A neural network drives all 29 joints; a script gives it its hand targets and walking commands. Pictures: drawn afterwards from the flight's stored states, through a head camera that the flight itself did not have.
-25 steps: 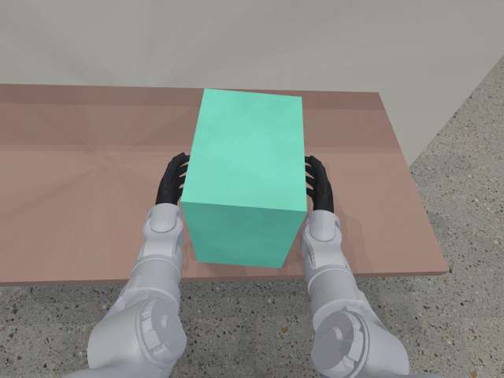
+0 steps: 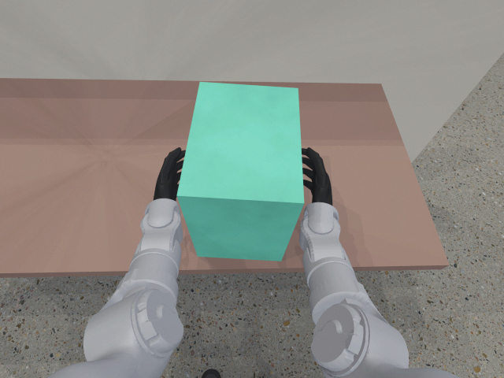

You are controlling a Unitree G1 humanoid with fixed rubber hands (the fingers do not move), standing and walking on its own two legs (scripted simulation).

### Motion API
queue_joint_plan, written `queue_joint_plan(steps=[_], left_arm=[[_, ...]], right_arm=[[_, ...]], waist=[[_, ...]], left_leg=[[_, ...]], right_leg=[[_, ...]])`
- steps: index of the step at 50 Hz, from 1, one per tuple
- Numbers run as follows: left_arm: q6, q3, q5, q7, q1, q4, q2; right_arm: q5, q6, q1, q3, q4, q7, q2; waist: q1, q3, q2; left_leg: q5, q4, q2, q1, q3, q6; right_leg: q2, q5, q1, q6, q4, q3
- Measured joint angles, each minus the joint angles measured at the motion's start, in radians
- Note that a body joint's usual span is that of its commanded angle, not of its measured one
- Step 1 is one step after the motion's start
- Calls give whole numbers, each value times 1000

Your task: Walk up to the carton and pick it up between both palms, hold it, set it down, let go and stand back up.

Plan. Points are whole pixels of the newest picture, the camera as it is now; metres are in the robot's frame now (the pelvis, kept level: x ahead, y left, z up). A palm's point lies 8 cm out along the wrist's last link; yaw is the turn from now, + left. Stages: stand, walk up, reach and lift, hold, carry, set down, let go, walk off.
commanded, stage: reach and lift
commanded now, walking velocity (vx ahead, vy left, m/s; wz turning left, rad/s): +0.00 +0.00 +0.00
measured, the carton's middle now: (243, 178) +0.44 +0.02 -0.01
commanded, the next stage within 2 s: none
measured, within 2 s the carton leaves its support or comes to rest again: leaves its support in 0.64 s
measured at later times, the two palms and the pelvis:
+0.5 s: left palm (170, 194) +0.41 +0.14 +0.00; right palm (322, 201) +0.38 -0.11 +0.02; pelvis +0.00 +0.01 +0.00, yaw -1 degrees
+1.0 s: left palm (175, 190) +0.40 +0.13 +0.03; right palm (334, 197) +0.37 -0.12 +0.05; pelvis -0.02 +0.00 +0.00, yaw -2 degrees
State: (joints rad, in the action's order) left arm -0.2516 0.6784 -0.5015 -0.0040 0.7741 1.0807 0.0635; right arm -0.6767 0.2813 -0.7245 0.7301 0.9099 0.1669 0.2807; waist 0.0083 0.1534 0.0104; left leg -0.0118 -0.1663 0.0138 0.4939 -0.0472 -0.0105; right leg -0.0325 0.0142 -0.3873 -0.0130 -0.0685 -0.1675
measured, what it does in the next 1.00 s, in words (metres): stands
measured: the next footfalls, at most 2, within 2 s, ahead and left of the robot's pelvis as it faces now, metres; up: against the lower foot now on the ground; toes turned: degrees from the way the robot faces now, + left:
none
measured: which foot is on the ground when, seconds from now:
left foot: down 0.00-1.00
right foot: down 0.00-1.00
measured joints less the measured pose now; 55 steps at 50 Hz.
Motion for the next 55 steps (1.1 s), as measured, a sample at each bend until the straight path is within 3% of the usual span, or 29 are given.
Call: queue_joint_plan(steps=[30, 43, 55], left_arm=[[-28, -60, 52, 26, 10, 80, -30], [-45, -103, 121, 41, 41, 155, -69], [-15, -197, 215, 56, 49, 195, -107]], right_arm=[[42, 43, 14, -27, 59, 22, -29], [117, 37, -11, -97, 107, 44, -59], [211, -29, -27, -185, 121, 60, -76]], waist=[[17, 81, 20], [28, 108, 25], [32, 131, 22]], left_leg=[[9, -8, -4, 66, 29, 8], [1, -38, 9, 79, 37, 4], [-11, -78, 11, 78, 37, 4]], right_leg=[[-7, -22, -76, -6, -6, 29], [2, -4, -105, 1, -60, 41], [1, 14, -109, 3, -110, 42]])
